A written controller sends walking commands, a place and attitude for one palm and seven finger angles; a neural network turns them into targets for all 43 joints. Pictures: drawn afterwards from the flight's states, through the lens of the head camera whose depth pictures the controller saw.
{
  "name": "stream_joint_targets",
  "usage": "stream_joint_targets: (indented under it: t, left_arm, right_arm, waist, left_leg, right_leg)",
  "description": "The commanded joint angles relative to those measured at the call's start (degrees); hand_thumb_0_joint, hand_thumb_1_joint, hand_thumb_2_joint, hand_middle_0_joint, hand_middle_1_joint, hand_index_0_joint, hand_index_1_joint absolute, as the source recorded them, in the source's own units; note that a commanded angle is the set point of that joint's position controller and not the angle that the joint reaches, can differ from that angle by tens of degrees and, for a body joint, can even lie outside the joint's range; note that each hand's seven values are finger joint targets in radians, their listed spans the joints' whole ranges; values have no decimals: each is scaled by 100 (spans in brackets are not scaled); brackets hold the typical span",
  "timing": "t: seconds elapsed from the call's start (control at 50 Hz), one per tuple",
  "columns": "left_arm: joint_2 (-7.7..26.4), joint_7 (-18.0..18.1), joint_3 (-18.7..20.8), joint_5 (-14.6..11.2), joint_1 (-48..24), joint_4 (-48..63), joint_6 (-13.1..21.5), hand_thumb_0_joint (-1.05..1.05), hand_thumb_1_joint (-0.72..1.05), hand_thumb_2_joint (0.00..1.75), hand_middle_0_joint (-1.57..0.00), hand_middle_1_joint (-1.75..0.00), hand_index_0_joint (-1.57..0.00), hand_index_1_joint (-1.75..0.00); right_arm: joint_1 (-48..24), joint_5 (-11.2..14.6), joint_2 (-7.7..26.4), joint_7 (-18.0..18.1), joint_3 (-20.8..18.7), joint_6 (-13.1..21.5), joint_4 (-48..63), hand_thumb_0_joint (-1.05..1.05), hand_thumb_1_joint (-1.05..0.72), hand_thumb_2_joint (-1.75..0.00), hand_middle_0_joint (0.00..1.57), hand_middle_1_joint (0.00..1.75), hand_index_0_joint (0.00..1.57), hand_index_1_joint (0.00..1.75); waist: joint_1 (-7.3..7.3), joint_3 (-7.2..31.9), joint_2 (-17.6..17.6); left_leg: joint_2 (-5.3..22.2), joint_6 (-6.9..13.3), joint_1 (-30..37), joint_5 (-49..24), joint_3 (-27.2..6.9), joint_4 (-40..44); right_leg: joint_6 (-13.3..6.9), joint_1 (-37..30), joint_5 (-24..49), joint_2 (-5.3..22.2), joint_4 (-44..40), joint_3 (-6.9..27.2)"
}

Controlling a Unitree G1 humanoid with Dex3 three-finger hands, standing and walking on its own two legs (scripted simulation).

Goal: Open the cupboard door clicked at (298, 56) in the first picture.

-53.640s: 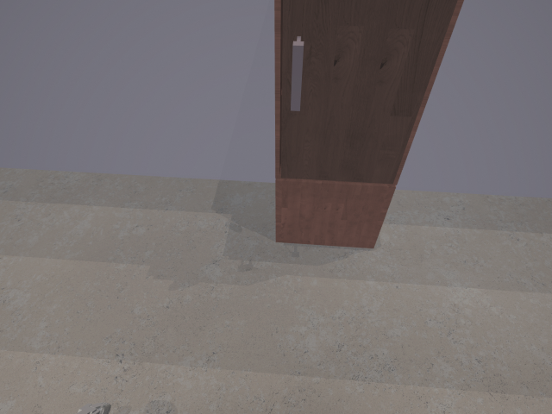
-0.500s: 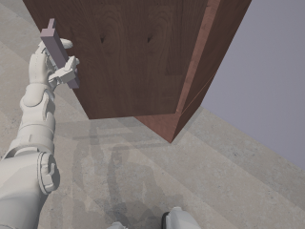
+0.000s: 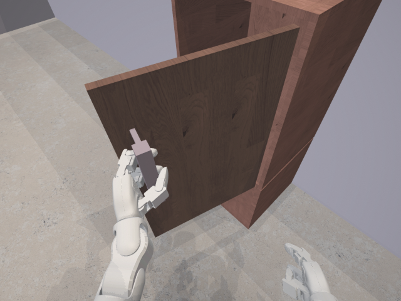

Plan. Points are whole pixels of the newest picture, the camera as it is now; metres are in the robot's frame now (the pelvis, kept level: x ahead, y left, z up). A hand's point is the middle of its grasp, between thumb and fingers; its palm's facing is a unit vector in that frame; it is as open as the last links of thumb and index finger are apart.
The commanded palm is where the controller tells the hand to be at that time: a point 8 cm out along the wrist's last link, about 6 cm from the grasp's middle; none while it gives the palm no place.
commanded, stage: pull the door open along its arc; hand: left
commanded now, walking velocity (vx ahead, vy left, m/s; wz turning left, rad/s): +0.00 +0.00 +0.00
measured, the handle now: (146, 168) +0.35 +0.13 +0.07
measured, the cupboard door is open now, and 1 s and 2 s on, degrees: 74 81 82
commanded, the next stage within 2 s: open thumb and fingers to let go in 0.24 s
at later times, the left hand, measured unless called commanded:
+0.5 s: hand (177, 200) +0.28 +0.06 +0.08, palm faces +0.39 -0.92 -0.02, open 6.7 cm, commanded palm +0.23 +0.10 +0.07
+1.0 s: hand (172, 200) +0.28 +0.07 +0.09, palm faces +0.37 -0.93 +0.01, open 14.1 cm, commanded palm +0.23 +0.11 +0.07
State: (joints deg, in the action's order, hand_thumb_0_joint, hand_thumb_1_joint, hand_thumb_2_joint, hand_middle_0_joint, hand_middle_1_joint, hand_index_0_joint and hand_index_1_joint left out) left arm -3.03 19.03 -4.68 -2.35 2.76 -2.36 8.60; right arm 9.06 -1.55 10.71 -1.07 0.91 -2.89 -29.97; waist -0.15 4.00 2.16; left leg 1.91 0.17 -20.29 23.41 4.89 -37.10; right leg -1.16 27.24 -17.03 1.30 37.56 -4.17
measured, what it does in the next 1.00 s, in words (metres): stands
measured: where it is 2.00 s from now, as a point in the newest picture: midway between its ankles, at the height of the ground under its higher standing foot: outside the picture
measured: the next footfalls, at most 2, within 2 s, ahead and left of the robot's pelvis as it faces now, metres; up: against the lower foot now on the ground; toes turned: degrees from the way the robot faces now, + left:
none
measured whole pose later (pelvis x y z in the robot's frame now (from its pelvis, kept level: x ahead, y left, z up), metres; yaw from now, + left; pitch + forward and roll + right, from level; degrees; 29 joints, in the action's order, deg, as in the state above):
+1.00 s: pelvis -0.04 -0.01 +0.00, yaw +3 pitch +2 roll +1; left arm -6.2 30.3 -10.1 2.3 -4.1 -10.7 6.8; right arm 9.3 -3.7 10.5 1.6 1.4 -1.6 -34.7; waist 0.7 2.3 1.9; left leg 1.1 -0.5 -20.1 20.8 2.1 -38.7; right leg -2.3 25.6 -15.4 2.4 38.6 -6.7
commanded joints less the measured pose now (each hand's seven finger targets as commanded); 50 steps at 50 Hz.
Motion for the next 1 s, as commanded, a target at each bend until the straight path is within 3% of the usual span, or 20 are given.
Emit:
stream_joint_targets:
  t: [0.0,0.06,0.1,0.2,0.26,0.3,0.32,0.36,0.42,0.44,0.56,0.72,0.76,0.78,0.88,0.94,0.98]
  left_arm:
    - [398,1129,534,442,-388,1558,-50,0,90,90,-40,-135,-40,-135]
    - [186,1199,161,656,-306,1612,-180,0,90,90,-40,-135,-40,-135]
    - [-3,1176,-75,741,-100,1689,-224,0,90,90,-40,-135,-40,-135]
    - [-601,1055,-813,679,62,1995,-232,0,90,90,-40,-135,-40,-135]
    - [-890,1082,-1182,684,59,2012,-237,0,90,90,-40,-135,-40,-135]
    - [-758,1170,-1101,726,-304,1998,-227,0,90,90,-40,-135,-40,-135]
    - [-565,1246,-944,772,-900,1884,-214,0,90,90,-40,-135,-40,-135]
    - [-513,1287,-819,752,-820,1709,-212,0,76,84,-39,-134,-39,-134]
    - [-577,1247,-864,740,-868,1553,-158,0,55,75,-38,-131,-38,-131]
    - [-507,1214,-810,728,-803,1534,-129,0,48,72,-37,-130,-37,-130]
    - [-485,1123,-795,708,-1253,1338,38,0,6,54,-34,-126,-34,-126]
    - [-322,1131,-504,616,-1821,956,182,0,-50,30,-30,-120,-30,-120]
    - [-376,1138,-528,628,-1885,755,166,0,-50,30,-30,-120,-30,-120]
    - [-429,1158,-572,624,-2083,716,172,0,-50,30,-29,-115,-29,-115]
    - [-545,1141,-608,579,-2169,451,158,0,-50,30,-25,-90,-25,-90]
    - [-415,1169,-489,612,-2212,385,159,0,-50,30,-22,-75,-22,-75]
    - [-593,1195,-653,659,-2332,431,162,0,-50,30,-21,-65,-21,-65]
  right_arm:
    - [-403,-66,448,195,-165,-1,741,0,-90,-90,20,30,20,30]
    - [-507,-110,402,267,-144,-111,717,0,-90,-90,20,30,20,30]
    - [-556,-157,371,282,-136,-139,747,0,-90,-90,20,30,20,30]
    - [-627,-177,352,199,-130,-115,802,0,-90,-90,20,30,20,30]
    - [-679,-163,374,133,-140,-31,800,0,-90,-90,20,30,20,30]
    - [-658,-165,398,139,-149,19,758,0,-90,-90,20,30,20,30]
    - [-648,-179,412,183,-135,39,674,0,-90,-90,20,30,20,30]
    - [-642,-198,405,230,-156,80,643,0,-90,-90,20,30,20,30]
    - [-571,-194,414,259,-169,159,610,0,-90,-90,20,30,20,30]
    - [-561,-185,422,269,-183,173,612,0,-90,-90,20,30,20,30]
    - [-549,-187,454,306,-187,319,541,0,-90,-90,20,30,20,30]
    - [-611,-192,438,353,-149,419,454,0,-90,-90,20,30,20,30]
    - [-646,-175,435,349,-132,402,445,0,-90,-90,20,30,20,30]
    - [-647,-182,435,349,-131,413,419,0,-90,-90,20,30,20,30]
    - [-631,-181,464,314,-122,404,418,0,-90,-90,20,30,20,30]
    - [-619,-184,473,322,-131,374,409,0,-90,-90,20,30,20,30]
    - [-629,-187,451,301,-121,357,439,0,-90,-90,20,30,20,30]
  waist:
    - [289,1068,-576]
    - [217,976,-583]
    - [250,1023,-501]
    - [131,1024,-554]
    - [70,929,-636]
    - [26,1011,-671]
    - [-33,966,-605]
    - [72,1116,-647]
    - [67,1199,-799]
    - [125,1261,-830]
    - [46,1040,-833]
    - [89,1017,-808]
    - [96,901,-657]
    - [39,881,-669]
    - [55,914,-801]
    - [98,944,-759]
    - [81,935,-646]
  left_leg:
    - [-201,11,-211,-1706,-236,437]
    - [-201,25,-70,-1661,-265,419]
    - [-210,26,-4,-1745,-266,405]
    - [-186,15,96,-1928,-347,271]
    - [-188,13,21,-1828,-414,160]
    - [-224,20,-26,-1703,-433,85]
    - [-252,27,-88,-1590,-447,44]
    - [-280,26,-105,-1500,-436,40]
    - [-288,39,-161,-1459,-439,45]
    - [-296,33,-183,-1474,-436,62]
    - [-287,63,-217,-1163,-427,99]
    - [-324,75,-282,-802,-404,181]
    - [-322,70,-261,-696,-401,249]
    - [-316,75,-236,-688,-409,241]
    - [-293,69,-235,-663,-427,347]
    - [-288,61,-258,-687,-435,378]
    - [-271,55,-224,-741,-449,411]
  right_leg:
    - [-49,-1900,1828,28,-515,258]
    - [-55,-1846,1794,45,-592,295]
    - [-62,-1891,1920,56,-561,281]
    - [-47,-1870,2368,74,-463,226]
    - [-43,-1698,2244,88,-411,208]
    - [-29,-1603,2059,109,-404,241]
    - [-19,-1466,1887,135,-415,287]
    - [-16,-1516,1669,145,-457,333]
    - [3,-1549,1622,173,-482,375]
    - [-12,-1630,1635,165,-474,380]
    - [13,-1370,944,191,-639,445]
    - [15,-1314,113,224,-895,580]
    - [-15,-1214,-96,202,-907,506]
    - [-8,-1148,-106,195,-903,485]
    - [-18,-1124,-107,137,-840,356]
    - [-41,-1164,-80,125,-819,338]
    - [-56,-1112,27,103,-727,259]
